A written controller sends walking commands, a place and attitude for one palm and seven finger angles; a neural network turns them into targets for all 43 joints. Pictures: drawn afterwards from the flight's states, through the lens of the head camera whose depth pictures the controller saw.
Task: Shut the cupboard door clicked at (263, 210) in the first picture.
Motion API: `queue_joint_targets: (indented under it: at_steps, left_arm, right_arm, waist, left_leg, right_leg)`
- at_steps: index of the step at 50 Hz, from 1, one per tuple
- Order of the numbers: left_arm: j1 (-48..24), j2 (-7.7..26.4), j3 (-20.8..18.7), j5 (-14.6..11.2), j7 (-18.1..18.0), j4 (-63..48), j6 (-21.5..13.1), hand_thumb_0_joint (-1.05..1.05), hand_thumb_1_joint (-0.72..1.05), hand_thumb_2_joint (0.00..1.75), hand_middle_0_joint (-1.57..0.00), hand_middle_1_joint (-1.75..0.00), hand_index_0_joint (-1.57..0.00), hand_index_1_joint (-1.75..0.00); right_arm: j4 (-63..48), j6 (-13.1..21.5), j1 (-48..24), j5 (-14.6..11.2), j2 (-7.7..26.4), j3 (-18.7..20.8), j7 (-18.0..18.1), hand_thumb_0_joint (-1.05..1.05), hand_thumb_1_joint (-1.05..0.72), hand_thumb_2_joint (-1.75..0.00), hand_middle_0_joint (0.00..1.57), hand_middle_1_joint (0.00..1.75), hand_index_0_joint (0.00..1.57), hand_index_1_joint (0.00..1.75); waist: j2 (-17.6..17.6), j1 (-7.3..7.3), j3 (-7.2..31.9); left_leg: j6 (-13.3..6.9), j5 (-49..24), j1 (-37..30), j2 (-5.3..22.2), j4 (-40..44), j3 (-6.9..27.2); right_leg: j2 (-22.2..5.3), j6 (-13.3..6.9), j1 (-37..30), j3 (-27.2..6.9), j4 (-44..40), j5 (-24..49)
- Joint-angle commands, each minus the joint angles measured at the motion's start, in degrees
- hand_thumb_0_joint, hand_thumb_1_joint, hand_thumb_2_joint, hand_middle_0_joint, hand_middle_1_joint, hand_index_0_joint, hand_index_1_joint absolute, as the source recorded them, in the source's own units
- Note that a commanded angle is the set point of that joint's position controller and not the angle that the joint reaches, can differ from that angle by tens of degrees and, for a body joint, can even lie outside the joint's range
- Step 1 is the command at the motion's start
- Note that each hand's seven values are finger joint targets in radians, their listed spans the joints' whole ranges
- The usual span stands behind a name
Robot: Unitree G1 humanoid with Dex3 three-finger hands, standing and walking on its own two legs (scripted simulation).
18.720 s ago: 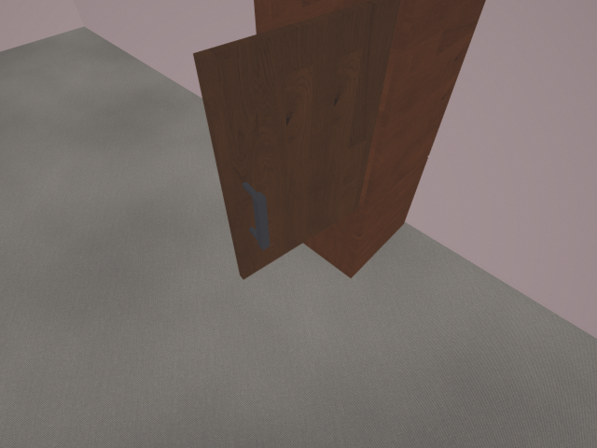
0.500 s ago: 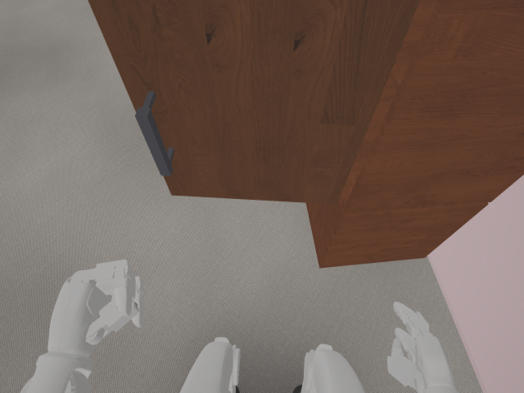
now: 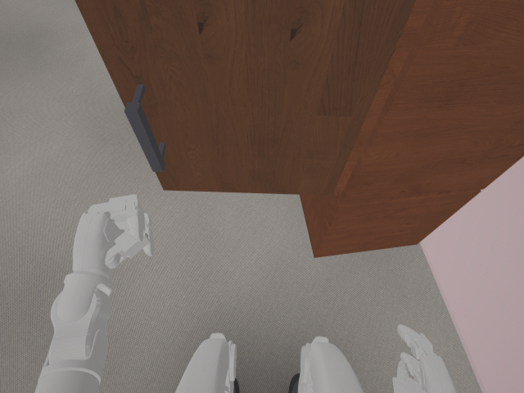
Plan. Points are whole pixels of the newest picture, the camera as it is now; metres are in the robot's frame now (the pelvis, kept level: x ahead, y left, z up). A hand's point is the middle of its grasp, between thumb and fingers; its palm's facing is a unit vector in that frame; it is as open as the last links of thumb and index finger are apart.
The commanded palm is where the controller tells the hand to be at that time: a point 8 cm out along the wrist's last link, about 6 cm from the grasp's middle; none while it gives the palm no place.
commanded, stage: bring the fist close to the handle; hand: left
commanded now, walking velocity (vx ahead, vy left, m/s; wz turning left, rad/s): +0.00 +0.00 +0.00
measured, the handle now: (149, 131) +0.53 +0.23 +0.02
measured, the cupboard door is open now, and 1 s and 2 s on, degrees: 81 81 67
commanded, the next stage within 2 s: push the door shut along its arc in 0.84 s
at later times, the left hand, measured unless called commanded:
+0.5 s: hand (162, 173) +0.44 +0.18 +0.03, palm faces +0.02 -1.00 -0.03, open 3.1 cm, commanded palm +0.41 +0.23 +0.03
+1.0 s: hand (166, 177) +0.43 +0.18 +0.03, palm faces +0.01 -1.00 -0.03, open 3.1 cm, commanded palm +0.42 +0.23 +0.03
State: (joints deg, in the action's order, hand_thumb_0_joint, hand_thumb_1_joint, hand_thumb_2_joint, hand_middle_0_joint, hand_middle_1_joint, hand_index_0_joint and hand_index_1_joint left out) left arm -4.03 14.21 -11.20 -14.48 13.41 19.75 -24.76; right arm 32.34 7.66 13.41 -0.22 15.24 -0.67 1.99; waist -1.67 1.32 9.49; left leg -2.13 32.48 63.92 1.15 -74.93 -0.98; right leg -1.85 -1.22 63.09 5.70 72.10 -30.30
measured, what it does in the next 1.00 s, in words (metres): stands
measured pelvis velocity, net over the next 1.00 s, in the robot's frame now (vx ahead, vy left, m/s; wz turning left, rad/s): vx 0.00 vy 0.00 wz -0.01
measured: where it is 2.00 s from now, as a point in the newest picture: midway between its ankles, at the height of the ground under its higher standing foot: outside the picture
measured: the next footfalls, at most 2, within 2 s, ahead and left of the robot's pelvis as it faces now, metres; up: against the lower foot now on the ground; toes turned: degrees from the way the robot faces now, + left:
none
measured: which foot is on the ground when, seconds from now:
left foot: down 0.00-1.00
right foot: down 0.00-1.00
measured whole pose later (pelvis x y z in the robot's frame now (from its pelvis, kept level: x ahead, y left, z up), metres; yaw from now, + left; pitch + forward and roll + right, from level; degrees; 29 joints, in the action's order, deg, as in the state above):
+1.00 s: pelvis +0.00 +0.00 +0.00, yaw -1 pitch +24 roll -2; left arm -33.3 18.4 -17.0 -9.4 12.6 52.8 -31.6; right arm 35.8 1.1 14.6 0.6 15.3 -0.4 0.6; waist -1.4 4.6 8.7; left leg -2.1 31.3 67.5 1.4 -74.3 -1.6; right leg -1.5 -1.3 67.2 5.0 71.8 -28.9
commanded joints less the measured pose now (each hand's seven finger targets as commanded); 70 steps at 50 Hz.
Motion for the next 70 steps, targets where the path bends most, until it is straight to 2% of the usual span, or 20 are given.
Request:
queue_joint_targets:
  at_steps: [1, 3, 7, 10, 18, 19, 22, 23, 26, 29, 31, 35, 39, 46, 49, 54, 57, 60, 67, 70]
  left_arm:
    - [-16.1, 7.8, -2.7, 0.5, -0.7, -8.2, -4.8, 0.0, 0.9, 0.9, -1.3, -1.5, -1.3, -1.5]
    - [-20.5, 8.3, -3.3, 0.9, -1.3, -4.7, -4.8, 0.0, 0.9, 0.9, -1.3, -1.5, -1.3, -1.5]
    - [-27.4, 9.2, -3.9, 2.2, -2.6, 0.4, -5.4, 0.0, 0.9, 0.9, -1.3, -1.5, -1.3, -1.5]
    - [-30.6, 10.6, -5.3, 2.6, -3.1, 4.2, -6.1, 0.0, 0.9, 0.9, -1.3, -1.5, -1.3, -1.5]
    - [-41.9, 13.8, -7.6, 3.7, -2.2, 15.9, -7.6, 0.0, 0.9, 0.9, -1.3, -1.5, -1.3, -1.5]
    - [-43.4, 15.6, -8.9, 3.8, -2.1, 17.0, -7.9, 0.0, 0.9, 0.9, -1.3, -1.5, -1.3, -1.5]
    - [-49.2, 15.6, -8.3, 4.5, -1.6, 19.8, -8.9, 0.0, 0.9, 0.9, -1.3, -1.5, -1.3, -1.5]
    - [-47.3, 16.1, -9.2, 4.6, -1.5, 19.7, -9.2, 0.0, 0.9, 0.9, -1.3, -1.5, -1.3, -1.5]
    - [-43.8, 13.9, -7.8, 4.0, -1.1, 18.2, -9.3, 0.0, 0.9, 0.9, -1.3, -1.5, -1.3, -1.5]
    - [-39.8, 14.5, -9.3, 3.4, -1.5, 19.8, -8.4, 0.0, 0.9, 0.9, -1.3, -1.5, -1.3, -1.5]
    - [-41.5, 15.9, -10.2, 3.8, -2.0, 19.6, -8.4, 0.0, 0.9, 0.9, -1.3, -1.5, -1.3, -1.5]
    - [-44.6, 17.6, -11.2, 4.5, -2.8, 16.1, -11.1, 0.0, 0.9, 0.9, -1.3, -1.5, -1.3, -1.5]
    - [-47.0, 15.4, -8.8, 4.4, -2.2, 17.2, -12.5, 0.0, 0.9, 0.9, -1.3, -1.5, -1.3, -1.5]
    - [-48.0, 13.0, -6.3, 4.3, -0.8, 21.5, -10.3, 0.0, 0.9, 0.9, -1.3, -1.5, -1.3, -1.5]
    - [-50.3, 17.1, -9.0, 4.7, -1.2, 22.1, -10.6, 0.0, 0.9, 0.9, -1.3, -1.5, -1.3, -1.5]
    - [-58.0, 17.9, -8.0, 5.9, -0.2, 23.7, -11.3, 0.0, 0.9, 0.9, -1.3, -1.5, -1.3, -1.5]
    - [-59.0, 20.2, -9.3, 6.1, 1.1, 29.7, -9.4, 0.0, 0.9, 0.9, -1.3, -1.5, -1.3, -1.5]
    - [-60.3, 23.6, -11.2, 6.0, 2.9, 30.8, -8.4, 0.0, 0.9, 0.9, -1.3, -1.5, -1.3, -1.5]
    - [-65.4, 25.4, -10.7, 6.0, 6.6, 32.5, -6.3, 0.0, 0.9, 0.9, -1.3, -1.5, -1.3, -1.5]
    - [-68.5, 25.4, -10.0, 6.0, 7.5, 34.3, -5.3, 0.0, 0.9, 0.9, -1.3, -1.5, -1.3, -1.5]
  right_arm:
    - [-6.0, 1.9, 1.4, -0.1, 8.3, 3.8, 0.6, 0.0, -0.9, -0.9, 0.2, 0.3, 0.2, 0.3]
    - [-5.2, 1.4, 1.7, -0.1, 8.4, 3.8, 0.6, 0.0, -0.9, -0.9, 0.2, 0.3, 0.2, 0.3]
    - [-4.5, 0.5, 2.4, 0.0, 8.4, 3.6, 0.5, 0.0, -0.9, -0.9, 0.2, 0.3, 0.2, 0.3]
    - [-3.7, 0.0, 3.4, 0.2, 8.6, 3.8, 0.4, 0.0, -0.9, -0.9, 0.2, 0.3, 0.2, 0.3]
    - [-1.6, -2.1, 6.1, 0.6, 8.8, 3.6, 0.0, 0.0, -0.9, -0.9, 0.2, 0.3, 0.2, 0.3]
    - [-1.6, -2.3, 6.7, 0.6, 9.0, 3.6, 0.1, 0.0, -0.9, -0.9, 0.2, 0.3, 0.2, 0.3]
    - [-0.5, -2.8, 7.6, 0.9, 9.2, 3.7, -0.2, 0.0, -0.9, -0.9, 0.2, 0.3, 0.2, 0.3]
    - [-0.9, -3.0, 8.0, 0.9, 9.3, 3.9, -0.4, 0.0, -0.9, -0.9, 0.2, 0.3, 0.2, 0.3]
    - [-1.5, -3.8, 8.6, 0.8, 9.2, 4.3, -1.2, 0.0, -0.9, -0.9, 0.2, 0.3, 0.2, 0.3]
    - [-2.0, -4.7, 9.0, 0.6, 9.2, 4.3, -1.5, 0.0, -0.9, -0.9, 0.2, 0.3, 0.2, 0.3]
    - [-2.0, -5.3, 8.4, 0.4, 8.9, 4.1, -1.4, 0.0, -0.9, -0.9, 0.2, 0.3, 0.2, 0.3]
    - [-1.9, -5.2, 8.1, 0.8, 8.7, 4.0, -1.0, 0.0, -0.9, -0.9, 0.2, 0.3, 0.2, 0.3]
    - [-1.0, -4.8, 8.2, 1.0, 8.9, 4.0, -0.8, 0.0, -0.9, -0.9, 0.2, 0.3, 0.2, 0.3]
    - [-0.8, -5.2, 7.7, 0.6, 9.0, 3.9, -0.7, 0.0, -0.9, -0.9, 0.2, 0.3, 0.2, 0.3]
    - [-0.8, -5.2, 7.9, 0.8, 9.4, 3.8, -0.4, 0.0, -0.9, -0.9, 0.2, 0.3, 0.2, 0.3]
    - [-0.2, -5.2, 8.6, 1.2, 9.4, 3.6, -0.3, 0.0, -0.9, -0.9, 0.2, 0.3, 0.2, 0.3]
    - [0.3, -5.6, 9.0, 0.9, 9.8, 3.3, -0.2, 0.0, -0.9, -0.9, 0.2, 0.3, 0.2, 0.3]
    - [-0.2, -5.9, 9.7, 0.9, 10.2, 3.1, -0.3, 0.0, -0.9, -0.9, 0.2, 0.3, 0.2, 0.3]
    - [0.1, -6.4, 11.8, 0.6, 10.8, 2.9, -0.5, 0.0, -0.9, -0.9, 0.2, 0.3, 0.2, 0.3]
    - [0.8, -6.5, 12.8, 0.5, 11.2, 2.8, -0.6, 0.0, -0.9, -0.9, 0.2, 0.3, 0.2, 0.3]
  waist:
    - [-1.9, 0.95, 21.1]
    - [-0.6, 1.57, 20.5]
    - [-2.2, 1.7, 21.5]
    - [-1.8, 1.82, 24.0]
    - [-0.9, 3.64, 24.4]
    - [-1.1, 3.57, 24.7]
    - [-2.4, 4.66, 25.9]
    - [-3.5, 3.37, 28.1]
    - [-4.3, 2.8, 31.0]
    - [-0.3, 2.78, 28.1]
    - [1.5, 3.24, 25.5]
    - [-2.3, 2.67, 27.6]
    - [-2.2, 4.31, 26.1]
    - [-2.8, 4.63, 24.2]
    - [-1.3, 4.61, 24.8]
    - [-4.2, 6.14, 27.5]
    - [-1.8, 7.18, 26.0]
    - [-3.6, 6.67, 28.6]
    - [-5.0, 8.37, 29.2]
    - [-5.1, 9.98, 28.0]
  left_leg:
    - [1.6, -16.1, -14.2, -0.5, 11.8, 4.6]
    - [1.5, -14.6, -13.2, -0.6, 11.8, 4.5]
    - [1.9, -14.0, -14.0, -0.5, 12.4, 4.9]
    - [1.8, -15.8, -14.6, -0.5, 11.7, 4.7]
    - [1.5, -16.8, -11.9, -0.5, 10.2, 4.1]
    - [1.3, -17.0, -11.4, -0.6, 9.9, 4.1]
    - [1.4, -17.9, -12.5, -0.4, 9.3, 4.4]
    - [1.6, -19.1, -13.9, -0.4, 9.5, 4.5]
    - [2.1, -24.9, -17.7, -0.1, 9.9, 4.8]
    - [1.5, -22.9, -13.6, -0.4, 10.2, 3.9]
    - [0.9, -18.1, -9.5, -0.6, 10.4, 2.9]
    - [1.1, -17.1, -11.5, -0.8, 10.5, 3.0]
    - [1.0, -16.9, -13.2, -0.6, 10.4, 3.8]
    - [1.3, -15.3, -13.7, -0.5, 10.9, 4.4]
    - [0.9, -14.9, -11.8, -0.7, 10.0, 4.1]
    - [0.9, -17.3, -13.4, -0.7, 8.5, 4.7]
    - [0.5, -15.7, -9.5, -0.6, 7.4, 4.4]
    - [0.4, -16.8, -9.0, -0.6, 6.6, 4.1]
    - [0.1, -17.8, -9.1, -0.2, 5.6, 4.8]
    - [-0.1, -17.4, -9.0, 0.0, 5.2, 5.4]
  right_leg:
    - [2.1, -0.7, -11.4, -2.9, -8.0, 12.4]
    - [2.2, -0.5, -11.3, -3.1, -8.5, 11.6]
    - [2.1, -0.7, -10.2, -3.0, -8.2, 10.6]
    - [2.1, -0.5, -10.8, -3.3, -8.2, 12.3]
    - [2.2, -0.3, -10.9, -3.9, -7.8, 14.6]
    - [2.4, -0.4, -11.2, -4.1, -7.6, 14.7]
    - [2.2, -0.4, -9.4, -4.0, -7.2, 15.1]
    - [2.3, -0.5, -9.8, -3.9, -6.8, 15.5]
    - [2.5, -0.6, -10.6, -3.4, -6.7, 18.9]
    - [2.8, -0.2, -13.3, -3.6, -7.5, 19.4]
    - [2.4, 0.1, -14.9, -4.6, -8.5, 17.6]
    - [2.5, -0.2, -14.6, -4.9, -8.3, 16.2]
    - [2.7, -0.3, -11.8, -4.4, -8.4, 15.1]
    - [2.4, -0.3, -9.2, -3.9, -8.8, 13.2]
    - [2.5, -0.3, -10.5, -4.4, -8.5, 13.4]
    - [2.6, -0.5, -8.5, -4.4, -7.2, 14.7]
    - [2.6, -0.2, -9.0, -4.8, -7.5, 14.2]
    - [2.7, -0.4, -9.9, -5.3, -6.8, 15.2]
    - [3.0, -0.5, -8.0, -5.0, -6.5, 15.2]
    - [3.2, -0.4, -5.4, -4.6, -6.6, 14.2]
